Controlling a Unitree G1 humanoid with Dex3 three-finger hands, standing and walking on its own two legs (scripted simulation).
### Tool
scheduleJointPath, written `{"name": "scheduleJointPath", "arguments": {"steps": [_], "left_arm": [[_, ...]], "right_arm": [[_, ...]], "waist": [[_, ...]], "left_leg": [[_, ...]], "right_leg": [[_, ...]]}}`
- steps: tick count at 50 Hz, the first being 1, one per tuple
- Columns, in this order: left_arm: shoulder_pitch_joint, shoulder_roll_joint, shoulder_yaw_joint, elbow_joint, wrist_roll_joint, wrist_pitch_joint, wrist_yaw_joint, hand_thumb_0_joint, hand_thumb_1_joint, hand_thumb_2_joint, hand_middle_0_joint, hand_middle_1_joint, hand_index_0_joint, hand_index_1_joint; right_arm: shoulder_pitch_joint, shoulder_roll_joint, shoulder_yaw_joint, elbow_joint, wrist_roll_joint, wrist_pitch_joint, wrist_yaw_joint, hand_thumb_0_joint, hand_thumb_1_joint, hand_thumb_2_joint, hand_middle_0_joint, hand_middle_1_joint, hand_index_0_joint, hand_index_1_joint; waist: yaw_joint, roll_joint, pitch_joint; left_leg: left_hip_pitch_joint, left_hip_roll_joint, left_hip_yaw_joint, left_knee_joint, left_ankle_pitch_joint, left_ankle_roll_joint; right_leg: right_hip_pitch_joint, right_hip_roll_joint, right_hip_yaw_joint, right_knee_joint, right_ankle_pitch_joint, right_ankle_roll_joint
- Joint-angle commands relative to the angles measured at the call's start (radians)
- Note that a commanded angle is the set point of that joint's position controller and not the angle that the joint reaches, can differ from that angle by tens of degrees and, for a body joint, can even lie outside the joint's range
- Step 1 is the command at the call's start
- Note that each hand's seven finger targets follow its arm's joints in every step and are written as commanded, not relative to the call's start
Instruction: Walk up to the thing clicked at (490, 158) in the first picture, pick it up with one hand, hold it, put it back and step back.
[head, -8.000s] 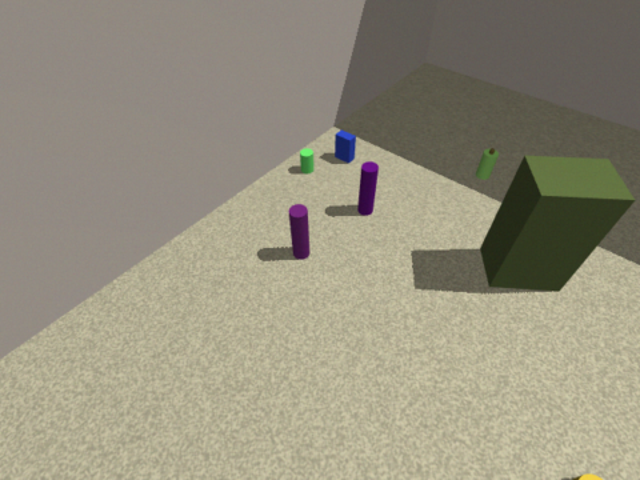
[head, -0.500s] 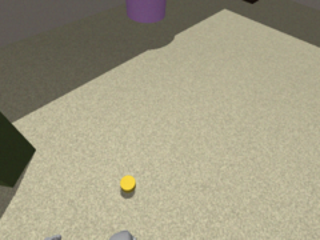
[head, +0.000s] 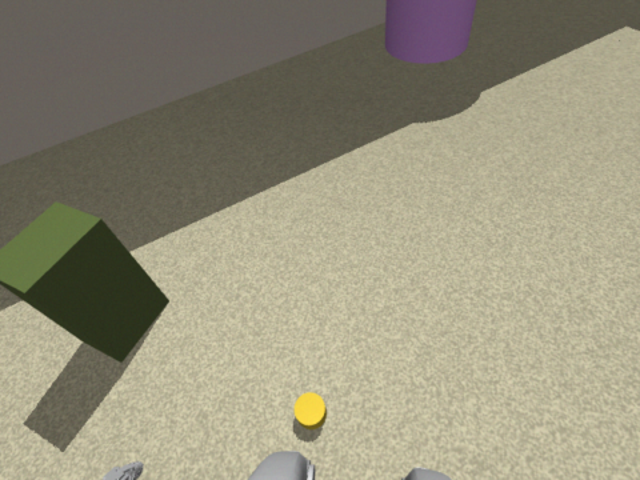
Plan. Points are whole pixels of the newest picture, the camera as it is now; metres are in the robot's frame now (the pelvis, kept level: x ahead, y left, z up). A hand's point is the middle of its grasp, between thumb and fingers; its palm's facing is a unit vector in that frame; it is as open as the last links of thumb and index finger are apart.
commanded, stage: walk up
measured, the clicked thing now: (6, 267) +0.93 +1.38 -0.68
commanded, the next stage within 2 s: stand in 1.14 s
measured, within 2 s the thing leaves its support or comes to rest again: neither
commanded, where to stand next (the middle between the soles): +0.07 +0.03 m, yaw +10 degrees
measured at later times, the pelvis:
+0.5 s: pelvis +0.01 +0.04 -0.01, yaw +10 degrees
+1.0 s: pelvis +0.00 +0.03 +0.01, yaw +11 degrees
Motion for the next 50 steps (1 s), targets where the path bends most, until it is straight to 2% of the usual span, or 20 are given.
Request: {"name": "scheduleJointPath", "arguments": {"steps": [1, 6, 10, 14, 15, 16, 17, 18, 19, 21, 23, 29, 31, 33, 34, 35, 36, 38, 41, 50], "left_arm": [[0.033, 0.290, 0.090, -0.074, 0.001, -0.036, 0.034, 0.000, 0.900, 0.900, -0.200, -0.300, -0.200, -0.300], [0.055, 0.324, 0.097, -0.081, -0.001, -0.032, 0.044, 0.000, 0.900, 0.900, -0.200, -0.300, -0.200, -0.300], [0.027, 0.335, 0.090, -0.083, -0.002, -0.020, 0.046, 0.000, 0.900, 0.900, -0.200, -0.300, -0.200, -0.300], [-0.014, 0.329, 0.073, -0.076, -0.011, 0.001, 0.043, 0.000, 0.900, 0.900, -0.200, -0.300, -0.200, -0.300], [0.004, 0.295, 0.059, -0.070, -0.012, 0.009, 0.042, 0.000, 0.900, 0.900, -0.200, -0.300, -0.200, -0.300], [0.040, 0.246, 0.045, -0.067, -0.023, 0.017, 0.041, 0.000, 0.900, 0.900, -0.200, -0.300, -0.200, -0.300], [0.061, 0.214, 0.034, -0.066, -0.030, 0.031, 0.045, 0.000, 0.900, 0.900, -0.200, -0.300, -0.200, -0.300], [0.015, 0.280, 0.053, -0.041, -0.022, 0.037, 0.062, 0.000, 0.900, 0.900, -0.200, -0.300, -0.200, -0.300], [-0.006, 0.301, 0.057, -0.028, -0.020, 0.037, 0.062, 0.000, 0.900, 0.900, -0.200, -0.300, -0.200, -0.300], [0.014, 0.272, 0.061, -0.001, -0.029, 0.037, 0.056, 0.000, 0.900, 0.900, -0.200, -0.300, -0.200, -0.300], [0.040, 0.248, 0.053, 0.022, -0.030, 0.037, 0.055, 0.000, 0.900, 0.900, -0.200, -0.300, -0.200, -0.300], [0.027, 0.240, 0.044, 0.061, -0.012, 0.022, 0.053, 0.000, 0.900, 0.900, -0.200, -0.300, -0.200, -0.300], [0.045, 0.224, 0.040, 0.091, -0.007, 0.008, 0.052, 0.000, 0.900, 0.900, -0.200, -0.300, -0.200, -0.300], [0.046, 0.276, 0.046, 0.091, 0.013, -0.020, 0.061, 0.000, 0.900, 0.900, -0.200, -0.300, -0.200, -0.300], [-0.019, 0.323, 0.050, 0.086, 0.011, -0.023, 0.058, 0.000, 0.900, 0.900, -0.200, -0.300, -0.200, -0.300], [-0.103, 0.332, 0.045, 0.066, 0.011, -0.019, 0.050, 0.000, 0.900, 0.900, -0.200, -0.300, -0.200, -0.300], [-0.141, 0.296, 0.031, 0.057, 0.005, -0.016, 0.045, 0.000, 0.900, 0.900, -0.200, -0.300, -0.200, -0.300], [-0.119, 0.242, 0.013, 0.073, -0.008, -0.012, 0.041, 0.000, 0.900, 0.900, -0.200, -0.300, -0.200, -0.300], [-0.080, 0.251, 0.013, 0.113, -0.006, -0.016, 0.035, 0.000, 0.900, 0.900, -0.200, -0.300, -0.200, -0.300], [-0.106, 0.243, 0.008, 0.169, -0.016, -0.022, 0.041, 0.000, 0.900, 0.900, -0.200, -0.300, -0.200, -0.300]], "right_arm": [[0.119, -0.135, -0.055, -0.014, -0.005, 0.002, 0.007, 0.000, -0.900, -0.900, 0.200, 0.300, 0.200, 0.300], [0.006, -0.129, -0.056, -0.052, -0.018, 0.015, 0.012, 0.000, -0.900, -0.900, 0.200, 0.300, 0.200, 0.300], [-0.018, -0.127, -0.063, -0.052, -0.013, 0.016, 0.017, 0.000, -0.900, -0.900, 0.200, 0.300, 0.200, 0.300], [0.036, -0.133, -0.069, -0.019, -0.007, 0.002, 0.015, 0.000, -0.900, -0.900, 0.200, 0.300, 0.200, 0.300], [0.056, -0.154, -0.078, -0.009, -0.014, -0.005, 0.007, 0.000, -0.900, -0.900, 0.200, 0.300, 0.200, 0.300], [0.031, -0.227, -0.092, -0.023, -0.027, -0.011, -0.001, 0.000, -0.900, -0.900, 0.200, 0.300, 0.200, 0.300], [-0.037, -0.278, -0.096, -0.056, -0.029, -0.013, -0.005, 0.000, -0.900, -0.900, 0.200, 0.300, 0.200, 0.300], [-0.030, -0.313, -0.102, -0.039, -0.012, -0.013, -0.005, 0.000, -0.900, -0.900, 0.200, 0.300, 0.200, 0.300], [-0.054, -0.281, -0.097, -0.031, -0.014, -0.012, -0.007, 0.000, -0.900, -0.900, 0.200, 0.300, 0.200, 0.300], [-0.094, -0.206, -0.066, -0.039, -0.015, -0.017, -0.017, 0.000, -0.900, -0.900, 0.200, 0.300, 0.200, 0.300], [-0.097, -0.194, -0.057, -0.025, -0.003, -0.028, -0.019, 0.000, -0.900, -0.900, 0.200, 0.300, 0.200, 0.300], [-0.126, -0.195, -0.054, -0.019, -0.014, -0.022, -0.011, 0.000, -0.900, -0.900, 0.200, 0.300, 0.200, 0.300], [-0.150, -0.183, -0.043, -0.011, -0.007, -0.016, -0.007, 0.000, -0.900, -0.900, 0.200, 0.300, 0.200, 0.300], [-0.181, -0.106, -0.010, -0.014, 0.013, -0.021, -0.001, 0.000, -0.900, -0.900, 0.200, 0.300, 0.200, 0.300], [-0.192, -0.092, -0.009, 0.002, 0.013, -0.019, 0.002, 0.000, -0.900, -0.900, 0.200, 0.300, 0.200, 0.300], [-0.158, -0.111, -0.020, 0.040, 0.007, -0.018, -0.002, 0.000, -0.900, -0.900, 0.200, 0.300, 0.200, 0.300], [-0.126, -0.119, -0.022, 0.069, 0.001, -0.025, -0.002, 0.000, -0.900, -0.900, 0.200, 0.300, 0.200, 0.300], [-0.195, -0.152, -0.026, 0.073, -0.004, -0.036, 0.009, 0.000, -0.900, -0.900, 0.200, 0.300, 0.200, 0.300], [-0.222, -0.135, -0.012, 0.084, -0.006, -0.034, 0.020, 0.000, -0.900, -0.900, 0.200, 0.300, 0.200, 0.300], [-0.219, -0.111, 0.006, 0.181, -0.001, -0.041, 0.016, 0.000, -0.900, -0.900, 0.200, 0.300, 0.200, 0.300]], "waist": [[-0.003, -0.237, -0.092], [0.009, -0.234, -0.111], [0.001, -0.229, -0.136], [-0.042, -0.206, -0.174], [-0.054, -0.141, -0.194], [-0.037, 0.056, -0.186], [-0.001, 0.145, -0.136], [-0.054, 0.140, -0.133], [-0.045, 0.096, -0.085], [-0.021, 0.057, -0.083], [-0.013, 0.090, -0.116], [-0.035, 0.090, -0.144], [-0.009, 0.039, -0.147], [0.013, -0.113, -0.178], [-0.013, -0.184, -0.128], [-0.051, -0.208, -0.099], [-0.082, -0.185, -0.087], [-0.050, -0.105, -0.063], [-0.028, -0.132, -0.042], [-0.026, -0.067, -0.119]], "left_leg": [[-0.091, 0.023, -0.044, -0.047, 0.052, -0.012], [-0.076, 0.065, -0.005, -0.179, 0.039, -0.024], [0.039, 0.049, 0.054, -0.254, 0.049, -0.012], [0.204, 0.012, 0.095, -0.502, 0.184, 0.019], [0.258, 0.024, 0.028, -0.587, 0.186, 0.046], [0.302, 0.186, -0.239, -0.667, 0.246, 0.103], [0.293, 0.317, -0.451, -0.710, 0.323, 0.183], [0.186, 0.383, -0.501, -0.730, 0.296, 0.274], [0.132, 0.353, -0.464, -0.728, 0.296, 0.274], [0.202, 0.234, -0.260, -0.630, 0.559, 0.193], [0.224, 0.210, -0.217, -0.611, 0.646, 0.155], [0.194, 0.220, -0.254, -0.636, 0.344, 0.179], [0.139, 0.193, -0.218, -0.594, 0.291, 0.150], [0.052, 0.125, -0.131, -0.467, 0.334, 0.061], [0.053, 0.025, -0.050, -0.456, 0.184, 0.022], [0.169, 0.030, -0.015, -0.457, 0.030, 0.014], [0.261, 0.045, -0.050, -0.546, 0.065, 0.021], [0.244, 0.098, -0.158, -0.647, 0.146, 0.062], [0.171, 0.107, -0.160, -0.697, 0.001, 0.066], [0.239, 0.103, -0.121, -0.727, 0.291, 0.029]], "right_leg": [[0.172, -0.209, 0.242, -0.268, 0.034, -0.166], [0.217, -0.308, 0.224, -0.200, 0.313, -0.214], [0.144, -0.295, 0.152, -0.117, 0.421, -0.196], [0.075, -0.250, 0.080, 0.034, 0.179, -0.131], [0.038, -0.225, 0.061, 0.140, 0.104, -0.087], [-0.096, -0.125, 0.008, 0.290, -0.057, -0.019], [-0.228, -0.001, -0.005, 0.374, -0.406, 0.024], [-0.148, -0.020, 0.093, 0.430, -0.457, 0.012], [-0.130, -0.033, 0.109, 0.449, -0.427, 0.010], [-0.154, -0.024, 0.128, 0.418, -0.332, 0.005], [-0.111, -0.018, 0.119, 0.370, -0.259, 0.002], [0.038, 0.035, 0.076, 0.113, -0.287, 0.008], [0.169, 0.058, 0.063, -0.100, -0.156, -0.002], [0.286, -0.090, 0.276, -0.216, -0.016, -0.054], [0.189, -0.188, 0.396, -0.232, -0.042, -0.125], [0.060, -0.230, 0.395, -0.213, -0.079, -0.153], [-0.005, -0.193, 0.323, -0.182, -0.066, -0.121], [0.005, -0.050, 0.169, -0.156, -0.134, -0.025], [0.064, -0.039, 0.187, -0.233, -0.259, -0.026], [0.218, -0.055, 0.158, -0.273, -0.016, -0.015]]}}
